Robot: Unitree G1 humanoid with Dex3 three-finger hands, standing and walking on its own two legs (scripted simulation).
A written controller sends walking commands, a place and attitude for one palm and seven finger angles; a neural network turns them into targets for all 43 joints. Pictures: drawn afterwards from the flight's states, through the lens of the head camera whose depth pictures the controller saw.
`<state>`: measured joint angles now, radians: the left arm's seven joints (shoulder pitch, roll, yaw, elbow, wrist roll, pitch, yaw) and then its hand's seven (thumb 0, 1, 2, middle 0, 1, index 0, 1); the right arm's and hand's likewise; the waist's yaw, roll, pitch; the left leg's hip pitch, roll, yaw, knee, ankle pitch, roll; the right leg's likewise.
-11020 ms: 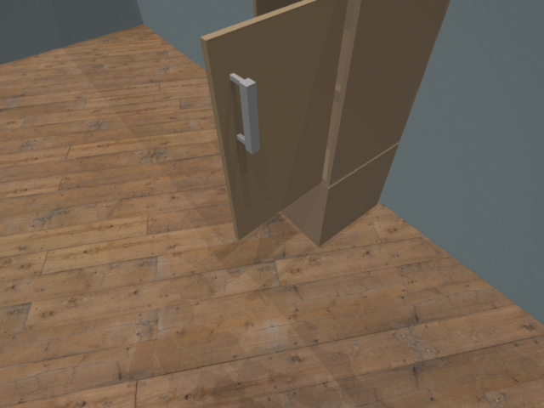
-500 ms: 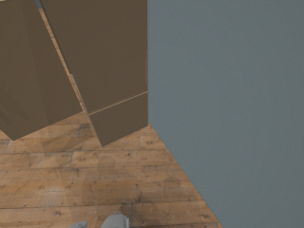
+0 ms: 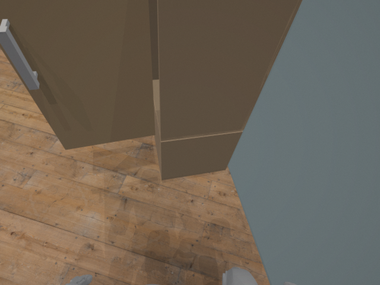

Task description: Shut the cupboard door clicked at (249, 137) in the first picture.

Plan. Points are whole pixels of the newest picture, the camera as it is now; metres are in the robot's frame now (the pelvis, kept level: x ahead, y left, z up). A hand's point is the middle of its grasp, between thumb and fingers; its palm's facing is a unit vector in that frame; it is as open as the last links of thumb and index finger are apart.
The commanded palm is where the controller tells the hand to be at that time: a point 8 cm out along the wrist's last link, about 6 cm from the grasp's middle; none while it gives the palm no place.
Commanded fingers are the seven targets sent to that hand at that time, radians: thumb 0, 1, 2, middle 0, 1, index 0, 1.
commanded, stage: turn to face it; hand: left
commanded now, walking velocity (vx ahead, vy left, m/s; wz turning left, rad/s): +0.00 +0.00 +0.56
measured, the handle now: (20, 56) +0.57 +0.47 +0.09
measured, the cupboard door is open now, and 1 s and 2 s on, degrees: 93 93 93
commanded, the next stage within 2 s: take the last steps up to it in 0.50 s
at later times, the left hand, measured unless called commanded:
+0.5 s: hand out of the picture +0.10 +0.13 -0.15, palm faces +0.21 -0.94 -0.27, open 7.3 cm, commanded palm none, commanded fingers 0.00 0.90 0.90 -0.20 -0.30 -0.20 -0.30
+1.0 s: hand out of the picture -0.08 +0.16 -0.18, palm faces +0.46 -0.86 -0.22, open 7.3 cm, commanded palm none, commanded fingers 0.00 0.90 0.90 -0.20 -0.30 -0.20 -0.30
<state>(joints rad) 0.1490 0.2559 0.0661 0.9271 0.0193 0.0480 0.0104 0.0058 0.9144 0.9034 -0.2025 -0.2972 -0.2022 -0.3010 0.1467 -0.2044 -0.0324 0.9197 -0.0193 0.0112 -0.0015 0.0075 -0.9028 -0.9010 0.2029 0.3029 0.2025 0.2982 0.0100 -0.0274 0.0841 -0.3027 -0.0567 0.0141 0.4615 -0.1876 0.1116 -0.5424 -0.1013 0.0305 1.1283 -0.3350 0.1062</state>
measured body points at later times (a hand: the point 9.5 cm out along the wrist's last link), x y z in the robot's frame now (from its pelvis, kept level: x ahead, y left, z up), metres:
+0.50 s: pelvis +0.04 -0.08 +0.00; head +0.09 -0.10 +0.44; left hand +0.09 +0.17 -0.13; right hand +0.13 -0.33 -0.16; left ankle -0.01 +0.04 -0.67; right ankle +0.04 -0.19 -0.74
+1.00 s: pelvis +0.06 -0.01 -0.01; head +0.07 +0.02 +0.44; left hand -0.10 +0.20 -0.17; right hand +0.27 -0.18 -0.13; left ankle -0.01 +0.06 -0.74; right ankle +0.06 -0.16 -0.67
